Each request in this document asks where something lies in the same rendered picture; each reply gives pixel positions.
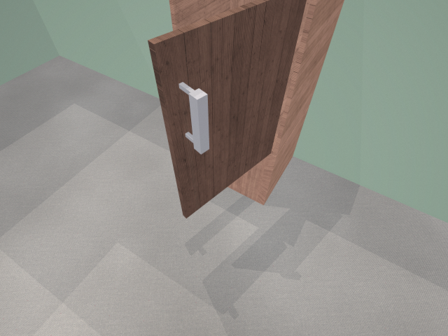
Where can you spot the handle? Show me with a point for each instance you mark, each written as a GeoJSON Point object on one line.
{"type": "Point", "coordinates": [199, 118]}

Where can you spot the cupboard door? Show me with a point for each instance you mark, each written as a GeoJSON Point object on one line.
{"type": "Point", "coordinates": [242, 59]}

